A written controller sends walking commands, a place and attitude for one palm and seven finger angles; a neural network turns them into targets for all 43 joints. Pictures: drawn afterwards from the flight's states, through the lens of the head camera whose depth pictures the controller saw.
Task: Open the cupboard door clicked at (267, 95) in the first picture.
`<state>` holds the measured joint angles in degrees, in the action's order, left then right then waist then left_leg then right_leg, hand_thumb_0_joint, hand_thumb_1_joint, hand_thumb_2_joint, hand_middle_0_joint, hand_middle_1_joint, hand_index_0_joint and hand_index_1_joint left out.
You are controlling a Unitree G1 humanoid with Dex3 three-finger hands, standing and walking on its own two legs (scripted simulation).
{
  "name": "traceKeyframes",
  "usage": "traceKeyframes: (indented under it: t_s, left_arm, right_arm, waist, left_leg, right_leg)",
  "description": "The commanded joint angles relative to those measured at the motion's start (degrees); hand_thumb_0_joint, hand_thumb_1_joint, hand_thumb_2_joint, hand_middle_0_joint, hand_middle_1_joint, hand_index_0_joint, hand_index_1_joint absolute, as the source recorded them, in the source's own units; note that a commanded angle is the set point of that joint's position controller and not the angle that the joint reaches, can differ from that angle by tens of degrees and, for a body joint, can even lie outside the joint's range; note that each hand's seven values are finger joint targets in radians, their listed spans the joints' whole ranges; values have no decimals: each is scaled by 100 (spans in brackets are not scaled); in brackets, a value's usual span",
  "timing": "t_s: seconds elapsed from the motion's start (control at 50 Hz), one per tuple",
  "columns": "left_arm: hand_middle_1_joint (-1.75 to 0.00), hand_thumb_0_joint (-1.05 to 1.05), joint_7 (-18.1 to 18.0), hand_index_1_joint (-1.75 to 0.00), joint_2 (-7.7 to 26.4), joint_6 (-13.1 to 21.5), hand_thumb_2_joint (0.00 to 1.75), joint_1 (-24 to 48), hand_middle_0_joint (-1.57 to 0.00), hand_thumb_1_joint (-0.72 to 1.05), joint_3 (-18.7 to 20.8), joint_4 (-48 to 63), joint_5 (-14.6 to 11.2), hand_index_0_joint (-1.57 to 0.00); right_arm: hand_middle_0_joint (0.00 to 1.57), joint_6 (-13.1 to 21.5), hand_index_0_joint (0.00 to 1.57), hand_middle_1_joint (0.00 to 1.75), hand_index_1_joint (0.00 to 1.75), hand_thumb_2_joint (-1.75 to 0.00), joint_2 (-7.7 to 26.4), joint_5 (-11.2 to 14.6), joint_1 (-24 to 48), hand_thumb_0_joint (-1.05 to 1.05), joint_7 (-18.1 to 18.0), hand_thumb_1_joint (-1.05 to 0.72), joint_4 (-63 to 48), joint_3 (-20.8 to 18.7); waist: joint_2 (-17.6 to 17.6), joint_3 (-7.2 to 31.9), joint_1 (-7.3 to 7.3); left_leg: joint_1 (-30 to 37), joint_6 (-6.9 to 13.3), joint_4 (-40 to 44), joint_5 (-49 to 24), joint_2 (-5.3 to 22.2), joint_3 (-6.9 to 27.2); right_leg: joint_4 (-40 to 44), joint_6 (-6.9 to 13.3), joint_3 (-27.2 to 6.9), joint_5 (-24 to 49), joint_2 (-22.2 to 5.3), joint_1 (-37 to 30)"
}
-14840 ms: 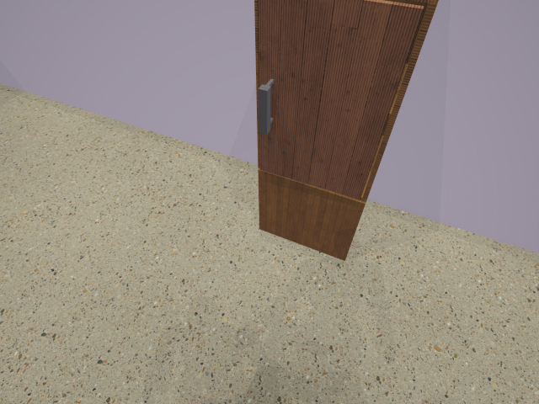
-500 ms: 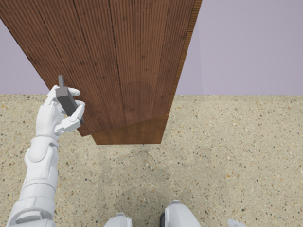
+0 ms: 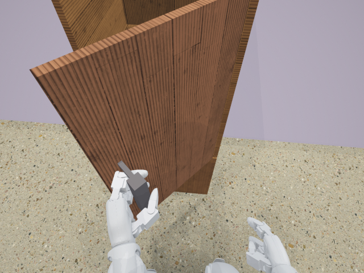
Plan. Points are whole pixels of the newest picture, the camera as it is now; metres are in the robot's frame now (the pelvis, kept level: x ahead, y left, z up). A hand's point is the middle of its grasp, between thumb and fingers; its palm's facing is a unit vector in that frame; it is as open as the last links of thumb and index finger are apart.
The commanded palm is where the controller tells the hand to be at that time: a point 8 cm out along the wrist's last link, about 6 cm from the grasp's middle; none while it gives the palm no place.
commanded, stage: open thumb and fingers to let go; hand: left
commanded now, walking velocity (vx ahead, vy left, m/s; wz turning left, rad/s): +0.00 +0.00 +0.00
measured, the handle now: (135, 188) +0.29 +0.12 +0.02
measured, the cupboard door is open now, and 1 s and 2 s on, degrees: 48 48 49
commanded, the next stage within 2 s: slide the hand sideways off the handle in 0.92 s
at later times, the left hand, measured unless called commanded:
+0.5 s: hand (156, 211) +0.24 +0.07 +0.03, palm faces +0.39 -0.92 -0.04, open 10.4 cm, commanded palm +0.19 +0.12 +0.03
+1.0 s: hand (154, 210) +0.24 +0.07 +0.03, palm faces +0.34 -0.94 +0.00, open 15.6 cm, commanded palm +0.20 +0.12 +0.03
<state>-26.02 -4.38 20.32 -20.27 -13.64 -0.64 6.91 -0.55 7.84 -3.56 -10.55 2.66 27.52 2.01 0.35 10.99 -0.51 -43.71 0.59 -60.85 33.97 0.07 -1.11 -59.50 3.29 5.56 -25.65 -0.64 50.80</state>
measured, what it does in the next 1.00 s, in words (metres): stands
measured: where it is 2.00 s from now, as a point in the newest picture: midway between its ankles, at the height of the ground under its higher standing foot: outside the picture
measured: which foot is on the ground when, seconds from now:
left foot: down 0.00-1.00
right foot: down 0.00-1.00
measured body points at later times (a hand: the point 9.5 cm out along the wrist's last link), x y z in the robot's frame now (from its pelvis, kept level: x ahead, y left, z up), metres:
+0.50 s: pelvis -0.03 -0.04 -0.01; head +0.04 -0.06 +0.43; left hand +0.22 +0.11 +0.03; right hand +0.15 -0.26 -0.12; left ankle -0.05 +0.11 -0.66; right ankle +0.03 -0.09 -0.66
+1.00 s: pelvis -0.05 +0.00 -0.01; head +0.01 -0.01 +0.43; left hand +0.22 +0.12 +0.03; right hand +0.14 -0.21 -0.11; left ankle -0.05 +0.11 -0.66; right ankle +0.03 -0.09 -0.66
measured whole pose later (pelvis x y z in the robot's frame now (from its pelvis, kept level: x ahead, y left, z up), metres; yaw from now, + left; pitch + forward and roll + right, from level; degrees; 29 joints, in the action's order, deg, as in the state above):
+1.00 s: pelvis -0.05 +0.00 -0.01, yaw +2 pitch +15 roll +1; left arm -31.3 -5.4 22.3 -5.4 -12.8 -12.8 6.0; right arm 4.7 10.6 -3.9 -10.8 0.1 31.9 1.0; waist 1.2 8.9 -0.3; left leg -48.4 0.4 -65.4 31.5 -1.4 0.1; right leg -63.1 3.9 6.6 -23.5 -2.5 54.4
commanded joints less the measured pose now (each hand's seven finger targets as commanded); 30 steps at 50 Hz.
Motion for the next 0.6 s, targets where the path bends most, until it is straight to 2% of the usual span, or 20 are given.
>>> traceKeyframes:
  t_s: [0.0,0.06,0.08,0.12,0.14,0.18,0.22,0.24,0.26,0.3,0.32,0.34,0.4,0.42,0.44,0.48,0.52,0.54,0.58]
  left_arm:
    - [-135,0,-360,-135,-497,392,90,-200,-40,90,-75,1242,67,-40]
    - [-135,0,-499,-135,-735,352,90,374,-40,90,-301,989,130,-40]
    - [-135,0,-584,-135,-523,383,90,952,-40,90,-124,906,163,-40]
    - [-134,0,-593,-134,-478,395,84,712,-39,76,-52,774,178,-39]
    - [-133,0,-556,-133,-421,393,81,655,-38,69,1,774,142,-38]
    - [-131,0,-506,-131,-320,406,75,717,-38,55,63,943,59,-38]
    - [-130,0,-451,-130,-206,413,69,613,-36,41,161,1038,-36,-36]
    - [-129,0,-419,-129,-99,420,66,679,-36,34,225,1014,-45,-36]
    - [-128,0,-394,-128,-35,443,63,696,-35,27,316,1039,-73,-35]
    - [-127,0,-331,-127,-65,487,57,864,-35,13,260,957,-71,-35]
    - [-126,0,-312,-126,-48,517,54,930,-34,6,254,966,-60,-34]
    - [-125,0,-296,-125,-6,517,51,972,-33,-1,287,893,-85,-33]
    - [-123,0,-280,-123,140,608,42,1241,-32,-22,521,747,-172,-32]
    - [-122,0,-258,-122,112,622,39,1237,-32,-29,502,714,-207,-32]
    - [-122,0,-244,-122,156,620,36,1349,-31,-36,559,640,-256,-31]
    - [-120,0,-218,-120,174,669,30,1495,-30,-50,602,654,-337,-30]
    - [-120,0,-188,-120,92,657,30,1446,-30,-50,550,549,-403,-30]
    - [-115,0,-180,-115,148,641,30,1563,-29,-50,599,464,-426,-29]
    - [-105,0,-155,-105,46,663,30,1721,-27,-50,442,503,-408,-27]
  right_arm:
    - [20,444,20,30,30,-90,619,-30,398,0,-117,-90,-734,-261]
    - [20,607,20,30,30,-90,650,-67,432,0,-145,-90,-620,-256]
    - [20,628,20,30,30,-90,681,-78,372,0,-176,-90,-532,-275]
    - [20,693,20,30,30,-90,671,-89,313,0,-214,-90,-510,-305]
    - [20,703,20,30,30,-90,666,-67,263,0,-224,-90,-517,-320]
    - [20,717,20,30,30,-90,678,-37,222,0,-248,-90,-505,-357]
    - [20,731,20,30,30,-90,660,-18,197,0,-265,-90,-522,-361]
    - [20,740,20,30,30,-90,667,-8,196,0,-288,-90,-501,-369]
    - [20,740,20,30,30,-90,674,-7,201,0,-304,-90,-479,-382]
    - [20,756,20,30,30,-90,679,5,220,0,-313,-90,-428,-377]
    - [20,775,20,30,30,-90,697,-5,253,0,-306,-90,-423,-382]
    - [20,788,20,30,30,-90,697,-3,278,0,-308,-90,-437,-370]
    - [20,828,20,30,30,-90,708,2,315,0,-317,-90,-359,-394]
    - [20,843,20,30,30,-90,711,1,350,0,-313,-90,-377,-386]
    - [20,851,20,30,30,-90,725,16,351,0,-316,-90,-377,-384]
    - [20,872,20,30,30,-90,742,23,391,0,-318,-90,-358,-398]
    - [20,889,20,30,30,-90,755,23,389,0,-307,-90,-364,-397]
    - [20,882,20,30,30,-90,776,36,368,0,-312,-90,-357,-390]
    - [20,892,20,30,30,-90,801,28,414,0,-310,-90,-358,-403]
  waist:
    - [-158,995,78]
    - [-320,937,-72]
    - [-353,921,-150]
    - [-425,1220,-66]
    - [-605,1359,-64]
    - [-602,1583,-37]
    - [-647,1592,-6]
    - [-744,1614,-58]
    - [-768,1603,-43]
    - [-776,1380,-103]
    - [-638,1329,-88]
    - [-640,1218,-93]
    - [-750,1221,-91]
    - [-660,1189,-58]
    - [-767,1172,-90]
    - [-676,1224,-69]
    - [-632,1197,-59]
    - [-804,1169,-95]
    - [-646,1107,-110]
  left_leg:
    - [-397,-99,581,-1923,-181,189]
    - [-538,-98,401,-1680,-191,266]
    - [-600,-103,325,-1608,-189,298]
    - [-676,-114,264,-1577,-219,270]
    - [-731,-116,249,-1581,-225,276]
    - [-752,-130,244,-1565,-242,246]
    - [-843,-136,252,-1479,-255,237]
    - [-930,-132,193,-1448,-247,253]
    - [-993,-133,185,-1389,-242,246]
    - [-1076,-119,175,-1184,-238,261]
    - [-1062,-111,185,-1142,-235,260]
    - [-1117,-102,162,-1077,-236,267]
    - [-1247,-101,129,-839,-236,271]
    - [-1260,-100,130,-801,-243,261]
    - [-1313,-98,118,-742,-240,275]
    - [-1295,-94,111,-716,-248,251]
    - [-1259,-86,134,-712,-252,232]
    - [-1304,-83,141,-671,-252,259]
    - [-1221,-63,151,-658,-251,230]
  right_leg:
    - [595,-90,-395,2209,-19,-1929]
    - [619,-132,-472,1901,-61,-1672]
    - [608,-145,-526,1774,-89,-1554]
    - [654,-202,-698,1902,-167,-1813]
    - [707,-227,-786,2040,-199,-2008]
    - [764,-282,-962,2256,-289,-2329]
    - [902,-327,-1144,2296,-372,-2577]
    - [948,-356,-1265,2334,-412,-2651]
    - [978,-375,-1346,2273,-442,-2708]
    - [1091,-388,-1447,1831,-486,-2575]
    - [1103,-367,-1434,1631,-477,-2480]
    - [1162,-368,-1478,1454,-493,-2407]
    - [1279,-391,-1643,869,-544,-2403]
    - [1306,-383,-1654,703,-547,-2365]
    - [1363,-387,-1689,531,-555,-2367]
    - [1386,-381,-1725,345,-564,-2358]
    - [1406,-371,-1674,252,-552,-2303]
    - [1431,-363,-1652,92,-542,-2292]
    - [1427,-339,-1597,-124,-528,-2124]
